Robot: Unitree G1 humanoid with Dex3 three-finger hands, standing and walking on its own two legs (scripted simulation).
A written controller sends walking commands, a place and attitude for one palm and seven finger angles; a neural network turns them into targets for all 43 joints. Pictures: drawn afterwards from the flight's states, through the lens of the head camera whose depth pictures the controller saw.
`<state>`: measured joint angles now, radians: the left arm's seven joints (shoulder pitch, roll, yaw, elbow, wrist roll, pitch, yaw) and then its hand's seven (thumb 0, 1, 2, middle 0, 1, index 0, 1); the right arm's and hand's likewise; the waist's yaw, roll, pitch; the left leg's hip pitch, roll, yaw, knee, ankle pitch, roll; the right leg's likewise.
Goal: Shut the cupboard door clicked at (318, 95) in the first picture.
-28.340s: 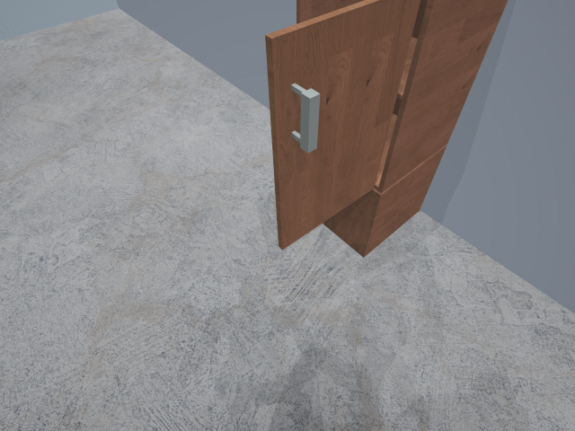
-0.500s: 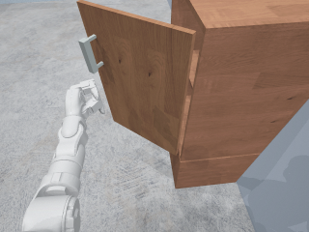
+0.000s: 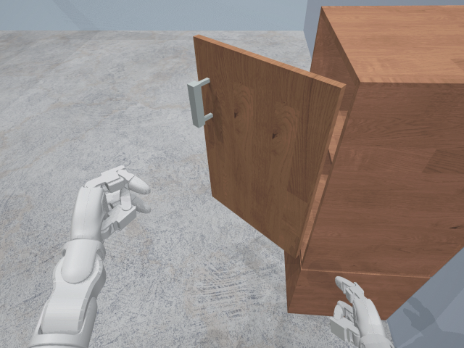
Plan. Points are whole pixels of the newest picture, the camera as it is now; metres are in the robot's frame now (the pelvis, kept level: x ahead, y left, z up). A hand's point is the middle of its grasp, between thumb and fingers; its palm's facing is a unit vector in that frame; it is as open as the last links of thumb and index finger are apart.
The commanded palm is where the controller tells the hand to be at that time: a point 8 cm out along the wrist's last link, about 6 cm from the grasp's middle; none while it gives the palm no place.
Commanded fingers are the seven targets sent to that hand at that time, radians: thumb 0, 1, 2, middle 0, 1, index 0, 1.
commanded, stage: draw the hand back to the body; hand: left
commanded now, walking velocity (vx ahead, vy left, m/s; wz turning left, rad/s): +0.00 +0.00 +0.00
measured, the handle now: (202, 102) +0.68 +0.16 +0.09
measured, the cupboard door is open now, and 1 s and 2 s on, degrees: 51 51 51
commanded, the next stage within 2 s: step back with the hand held close in 0.78 s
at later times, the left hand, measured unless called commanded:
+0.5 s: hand (43, 253) +0.18 +0.27 +0.16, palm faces +0.48 -0.77 -0.43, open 6.8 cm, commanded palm +0.15 +0.30 +0.17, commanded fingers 0.00 0.90 0.90 -0.20 -0.30 -0.20 -0.30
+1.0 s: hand (53, 243) +0.20 +0.27 +0.15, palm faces +0.45 -0.78 -0.43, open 7.4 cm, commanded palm +0.15 +0.29 +0.17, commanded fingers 0.00 0.90 0.90 -0.20 -0.30 -0.20 -0.30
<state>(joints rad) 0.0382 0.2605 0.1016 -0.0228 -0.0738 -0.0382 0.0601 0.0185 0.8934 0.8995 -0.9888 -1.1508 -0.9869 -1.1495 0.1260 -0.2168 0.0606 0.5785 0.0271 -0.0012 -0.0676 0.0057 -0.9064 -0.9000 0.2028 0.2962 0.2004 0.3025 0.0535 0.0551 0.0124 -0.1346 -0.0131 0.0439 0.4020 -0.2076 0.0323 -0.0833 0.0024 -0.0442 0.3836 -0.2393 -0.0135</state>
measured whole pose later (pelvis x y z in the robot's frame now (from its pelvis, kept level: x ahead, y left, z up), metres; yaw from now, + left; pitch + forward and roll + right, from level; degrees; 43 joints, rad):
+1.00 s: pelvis +0.01 -0.01 +0.00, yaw +0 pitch -2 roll -1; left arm 0.48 0.35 0.37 -0.35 -0.07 -0.11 0.10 0.02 0.89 0.90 -0.22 -0.30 -0.21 -0.30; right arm 0.19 -0.23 0.02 0.62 0.01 -0.03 -0.07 0.01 -0.90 -0.90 0.20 0.30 0.20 0.30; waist 0.05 0.08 -0.01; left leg -0.17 0.01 0.03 0.44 -0.24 0.02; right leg -0.09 0.03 -0.05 0.36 -0.24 -0.02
